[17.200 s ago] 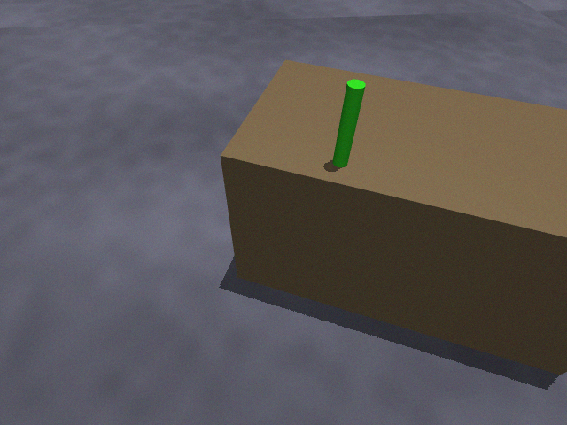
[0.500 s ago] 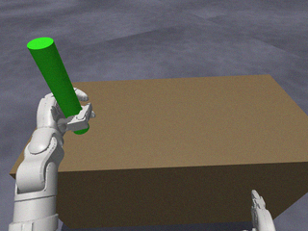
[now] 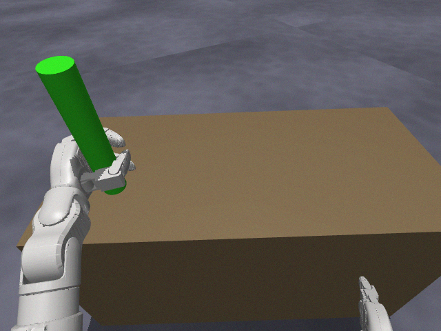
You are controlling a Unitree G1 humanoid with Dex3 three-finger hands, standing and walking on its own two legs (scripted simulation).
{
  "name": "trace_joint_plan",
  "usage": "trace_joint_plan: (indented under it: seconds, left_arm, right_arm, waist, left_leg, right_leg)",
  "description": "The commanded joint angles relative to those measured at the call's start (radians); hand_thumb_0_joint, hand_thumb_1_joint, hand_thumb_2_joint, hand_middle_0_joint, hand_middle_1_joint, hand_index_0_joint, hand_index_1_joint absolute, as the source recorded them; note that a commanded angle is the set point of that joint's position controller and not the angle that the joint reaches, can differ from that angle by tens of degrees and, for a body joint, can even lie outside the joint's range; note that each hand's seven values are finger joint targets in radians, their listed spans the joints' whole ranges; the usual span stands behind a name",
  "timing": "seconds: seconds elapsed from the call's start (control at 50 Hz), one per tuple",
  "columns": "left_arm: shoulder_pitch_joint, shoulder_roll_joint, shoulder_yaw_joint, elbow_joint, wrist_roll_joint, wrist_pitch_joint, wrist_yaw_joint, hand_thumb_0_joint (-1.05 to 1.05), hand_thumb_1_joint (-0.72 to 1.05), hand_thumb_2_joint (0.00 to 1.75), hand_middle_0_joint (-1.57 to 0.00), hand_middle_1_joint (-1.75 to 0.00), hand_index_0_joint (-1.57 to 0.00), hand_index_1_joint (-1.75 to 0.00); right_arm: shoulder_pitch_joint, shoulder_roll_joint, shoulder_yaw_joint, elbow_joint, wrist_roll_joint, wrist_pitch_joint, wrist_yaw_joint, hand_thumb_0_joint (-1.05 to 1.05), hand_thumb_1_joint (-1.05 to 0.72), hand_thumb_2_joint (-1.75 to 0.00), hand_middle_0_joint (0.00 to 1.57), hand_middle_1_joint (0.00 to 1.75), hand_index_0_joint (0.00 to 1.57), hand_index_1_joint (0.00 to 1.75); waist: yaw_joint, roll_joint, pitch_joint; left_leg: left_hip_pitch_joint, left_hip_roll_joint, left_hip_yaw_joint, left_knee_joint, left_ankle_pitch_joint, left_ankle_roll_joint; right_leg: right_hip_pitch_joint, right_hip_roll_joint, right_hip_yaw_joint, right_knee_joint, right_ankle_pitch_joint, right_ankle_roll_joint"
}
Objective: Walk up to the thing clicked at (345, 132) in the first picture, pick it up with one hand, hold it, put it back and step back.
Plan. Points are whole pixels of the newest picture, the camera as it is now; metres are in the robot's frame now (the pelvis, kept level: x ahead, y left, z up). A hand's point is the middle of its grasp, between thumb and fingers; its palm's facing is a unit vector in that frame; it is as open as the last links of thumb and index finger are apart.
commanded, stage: hold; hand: left
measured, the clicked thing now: (91, 138) +0.31 +0.19 +0.25
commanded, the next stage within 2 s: crouch in 1.58 s
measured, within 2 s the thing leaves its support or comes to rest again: neither
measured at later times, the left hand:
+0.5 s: hand (121, 162) +0.33 +0.16 +0.19, palm faces +0.12 -0.99 +0.01, open 5.0 cm
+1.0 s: hand (122, 156) +0.34 +0.17 +0.19, palm faces +0.11 -0.99 +0.03, open 5.0 cm
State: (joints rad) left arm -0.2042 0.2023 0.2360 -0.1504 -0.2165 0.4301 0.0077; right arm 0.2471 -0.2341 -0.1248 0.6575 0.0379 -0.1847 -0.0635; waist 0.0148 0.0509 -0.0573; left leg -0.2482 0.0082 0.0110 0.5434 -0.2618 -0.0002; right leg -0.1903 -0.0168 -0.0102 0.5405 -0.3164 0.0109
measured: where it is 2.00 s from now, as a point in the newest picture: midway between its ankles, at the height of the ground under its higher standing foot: outside the picture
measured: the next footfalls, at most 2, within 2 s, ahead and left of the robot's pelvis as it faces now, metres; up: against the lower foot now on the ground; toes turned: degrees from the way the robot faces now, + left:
none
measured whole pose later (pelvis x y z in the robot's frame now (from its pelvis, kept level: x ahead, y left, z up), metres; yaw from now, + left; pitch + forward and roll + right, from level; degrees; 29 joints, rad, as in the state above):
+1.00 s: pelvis +0.01 +0.00 +0.00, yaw +0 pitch -2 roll +0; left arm -0.26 0.20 0.23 -0.08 -0.23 0.46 -0.01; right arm 0.23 -0.22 -0.10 0.66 0.04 -0.19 -0.06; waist 0.01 0.05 -0.06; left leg -0.23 0.00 0.02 0.51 -0.25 0.00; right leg -0.17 -0.02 -0.01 0.51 -0.31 0.01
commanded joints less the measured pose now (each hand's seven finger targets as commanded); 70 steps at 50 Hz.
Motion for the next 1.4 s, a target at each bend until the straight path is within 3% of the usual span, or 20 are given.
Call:
trace_joint_plan:
  seconds: [0.0,0.1,0.12,0.14,0.26,0.3,0.32,0.34,0.44,0.52,0.58,0.6,0.68,0.7,0.9,0.98,1.02,1.12,1.26,1.38]
  left_arm:
    - [-0.331,0.131,0.020,-0.232,-0.010,-0.053,-0.027,0.00,0.60,1.32,-1.45,-1.49,-1.47,-1.49]
    - [-0.398,0.172,0.066,-0.262,-0.012,-0.066,-0.008,0.00,0.59,1.31,-1.41,-1.48,-1.44,-1.47]
    - [-0.387,0.136,0.036,-0.231,-0.008,-0.069,-0.003,0.00,0.61,1.30,-1.40,-1.47,-1.42,-1.46]
    - [-0.400,0.167,0.072,-0.272,-0.014,-0.081,0.001,0.00,0.60,1.31,-1.40,-1.47,-1.43,-1.47]
    - [-0.373,0.135,0.036,-0.254,-0.008,-0.083,0.004,0.00,0.64,1.34,-1.42,-1.49,-1.44,-1.49]
    - [-0.363,0.144,0.037,-0.219,-0.001,-0.077,0.002,0.00,0.63,1.34,-1.42,-1.49,-1.44,-1.48]
    - [-0.378,0.172,0.064,-0.245,-0.003,-0.080,0.002,0.00,0.64,1.34,-1.43,-1.50,-1.45,-1.49]
    - [-0.327,0.128,0.026,-0.173,0.002,-0.066,-0.004,0.00,0.65,1.35,-1.44,-1.50,-1.46,-1.50]
    - [-0.318,0.139,0.049,-0.168,-0.022,-0.046,-0.024,0.00,0.63,1.36,-1.43,-1.51,-1.45,-1.50]
    - [-0.371,0.157,0.065,-0.243,-0.015,-0.065,-0.011,0.00,0.63,1.35,-1.41,-1.50,-1.44,-1.49]
    - [-0.379,0.125,0.028,-0.290,-0.007,-0.087,-0.002,0.00,0.65,1.34,-1.39,-1.48,-1.41,-1.47]
    - [-0.397,0.156,0.058,-0.318,-0.007,-0.097,0.004,0.00,0.64,1.33,-1.39,-1.47,-1.41,-1.46]
    - [-0.393,0.154,0.041,-0.296,0.007,-0.096,0.016,0.00,0.62,1.34,-1.38,-1.47,-1.40,-1.47]
    - [-0.389,0.147,0.043,-0.244,0.004,-0.087,0.016,0.00,0.63,1.34,-1.39,-1.47,-1.41,-1.47]
    - [-0.368,0.133,0.044,-0.109,-0.021,-0.032,-0.028,0.00,0.66,1.37,-1.43,-1.51,-1.45,-1.50]
    - [-0.388,0.125,0.029,-0.189,-0.015,-0.040,-0.022,0.00,0.64,1.35,-1.39,-1.48,-1.41,-1.47]
    - [-0.419,0.164,0.067,-0.254,-0.009,-0.057,-0.006,0.00,0.64,1.33,-1.37,-1.46,-1.39,-1.45]
    - [-0.419,0.159,0.040,-0.336,0.018,-0.094,0.023,0.00,0.65,1.31,-1.35,-1.43,-1.37,-1.43]
    - [-0.365,0.131,0.027,-0.200,-0.006,-0.063,-0.005,0.00,0.68,1.38,-1.42,-1.51,-1.44,-1.50]
    - [-0.350,0.123,0.028,-0.145,-0.024,-0.003,-0.035,0.00,0.69,1.38,-1.43,-1.52,-1.45,-1.51]
  right_arm:
    - [-0.154,-0.141,-0.045,-0.158,0.007,-0.057,-0.003,0.00,0.53,-0.05,0.05,0.05,0.05,0.05]
    - [-0.149,-0.148,-0.050,-0.156,0.003,-0.069,-0.009,0.00,0.54,-0.05,0.05,0.05,0.05,0.05]
    - [-0.151,-0.127,-0.033,-0.153,0.003,-0.070,-0.008,0.00,0.54,-0.05,0.05,0.05,0.05,0.05]
    - [-0.138,-0.135,-0.041,-0.163,0.002,-0.072,-0.010,0.00,0.54,-0.05,0.05,0.05,0.05,0.05]
    - [-0.133,-0.112,-0.026,-0.146,0.004,-0.076,-0.017,0.00,0.53,-0.05,0.05,0.05,0.05,0.05]
    - [-0.149,-0.121,-0.032,-0.143,0.004,-0.079,-0.017,0.00,0.53,-0.05,0.05,0.05,0.05,0.05]
    - [-0.151,-0.123,-0.031,-0.157,0.003,-0.077,-0.014,0.00,0.53,-0.05,0.05,0.05,0.05,0.05]
    - [-0.159,-0.114,-0.023,-0.148,0.003,-0.074,-0.012,0.00,0.54,-0.05,0.05,0.05,0.05,0.05]
    - [-0.145,-0.119,-0.024,-0.142,0.007,-0.067,-0.005,0.00,0.54,-0.05,0.05,0.05,0.05,0.05]
    - [-0.138,-0.124,-0.029,-0.176,0.004,-0.069,-0.005,0.00,0.54,-0.05,0.05,0.05,0.05,0.05]
    - [-0.125,-0.084,0.000,-0.161,0.004,-0.069,-0.005,0.00,0.54,-0.05,0.05,0.05,0.05,0.05]
    - [-0.126,-0.105,-0.017,-0.173,0.001,-0.073,-0.010,0.00,0.54,-0.05,0.05,0.05,0.05,0.05]
    - [-0.139,-0.103,-0.021,-0.139,0.000,-0.073,-0.018,0.00,0.54,-0.05,0.05,0.05,0.05,0.05]
    - [-0.137,-0.132,-0.041,-0.140,-0.003,-0.074,-0.022,0.00,0.54,-0.05,0.05,0.05,0.05,0.05]
    - [-0.142,-0.104,-0.006,-0.151,0.008,-0.066,-0.003,0.00,0.55,-0.05,0.05,0.05,0.05,0.05]
    - [-0.111,-0.109,-0.018,-0.163,0.009,-0.062,0.008,0.00,0.55,-0.05,0.05,0.05,0.05,0.05]
    - [-0.121,-0.124,-0.035,-0.174,0.008,-0.062,0.008,0.00,0.55,-0.05,0.05,0.05,0.05,0.05]
    - [-0.144,-0.116,-0.031,-0.196,0.002,-0.067,-0.003,0.00,0.54,-0.05,0.05,0.05,0.05,0.05]
    - [-0.143,-0.089,-0.003,-0.126,-0.003,-0.065,-0.014,0.00,0.54,-0.05,0.05,0.05,0.05,0.05]
    - [-0.128,-0.117,-0.019,-0.138,0.007,-0.064,0.006,0.00,0.55,-0.05,0.05,0.05,0.05,0.05]
  waist:
    - [-0.001,-0.037,-0.148]
    - [-0.009,-0.068,-0.151]
    - [-0.009,-0.075,-0.149]
    - [-0.007,-0.087,-0.156]
    - [-0.007,-0.035,-0.169]
    - [-0.002,-0.032,-0.160]
    - [0.006,-0.029,-0.157]
    - [0.005,-0.044,-0.133]
    - [0.009,-0.081,-0.128]
    - [-0.003,-0.079,-0.181]
    - [0.001,-0.038,-0.184]
    - [0.002,-0.045,-0.222]
    - [-0.002,-0.001,-0.204]
    - [-0.022,-0.035,-0.192]
    - [0.005,-0.100,-0.112]
    - [0.002,-0.055,-0.150]
    - [0.014,-0.043,-0.192]
    - [0.002,0.008,-0.247]
    - [-0.002,-0.039,-0.133]
    - [-0.007,-0.080,-0.099]
  left_leg:
    - [0.121,-0.005,-0.005,-0.072,0.171,0.011]
    - [0.132,-0.005,-0.006,-0.078,0.134,0.017]
    - [0.130,-0.004,-0.008,-0.078,0.139,0.015]
    - [0.129,-0.007,-0.005,-0.072,0.134,0.018]
    - [0.140,-0.015,0.004,-0.064,0.178,0.016]
    - [0.132,-0.012,0.000,-0.071,0.171,0.014]
    - [0.125,-0.009,-0.001,-0.075,0.160,0.011]
    - [0.115,-0.008,-0.004,-0.079,0.159,0.010]
    - [0.112,-0.010,0.000,-0.073,0.187,0.018]
    - [0.149,-0.012,0.006,-0.060,0.220,0.021]
    - [0.155,-0.015,0.005,-0.060,0.221,0.019]
    - [0.167,-0.015,0.005,-0.052,0.237,0.020]
    - [0.167,-0.013,0.003,-0.055,0.255,0.014]
    - [0.166,-0.011,0.003,-0.053,0.244,0.017]
    - [0.122,-0.012,0.004,-0.084,0.185,0.020]
    - [0.145,-0.012,0.006,-0.080,0.220,0.015]
    - [0.154,-0.010,0.001,-0.075,0.234,0.013]
    - [0.187,-0.007,-0.001,-0.066,0.253,0.009]
    - [0.132,-0.007,0.000,-0.077,0.215,0.013]
    - [0.123,-0.008,0.003,-0.092,0.176,0.017]
  right_leg:
    - [-0.062,0.020,-0.031,-0.105,0.195,-0.013]
    - [-0.065,0.021,-0.027,-0.115,0.160,-0.006]
    - [-0.069,0.023,-0.031,-0.110,0.163,-0.008]
    - [-0.059,0.020,-0.028,-0.115,0.161,-0.004]
    - [-0.049,0.013,-0.024,-0.109,0.211,-0.004]
    - [-0.048,0.015,-0.024,-0.107,0.202,-0.008]
    - [-0.044,0.018,-0.027,-0.111,0.187,-0.009]
    - [-0.048,0.021,-0.031,-0.111,0.183,-0.012]
    - [-0.044,0.017,-0.026,-0.119,0.213,-0.006]
    - [-0.035,0.013,-0.019,-0.112,0.255,0.001]
    - [-0.035,0.010,-0.021,-0.107,0.254,-0.001]
    - [-0.016,0.009,-0.019,-0.105,0.270,0.000]
    - [-0.022,0.012,-0.020,-0.097,0.285,-0.005]
    - [-0.029,0.013,-0.020,-0.103,0.283,0.000]
    - [-0.045,0.016,-0.033,-0.131,0.218,-0.004]
    - [-0.042,0.019,-0.034,-0.116,0.248,-0.009]
    - [-0.021,0.020,-0.033,-0.109,0.253,-0.011]
    - [0.003,0.020,-0.026,-0.100,0.270,-0.012]
    - [-0.024,0.022,-0.032,-0.117,0.244,-0.008]
    - [-0.046,0.022,-0.035,-0.132,0.212,-0.009]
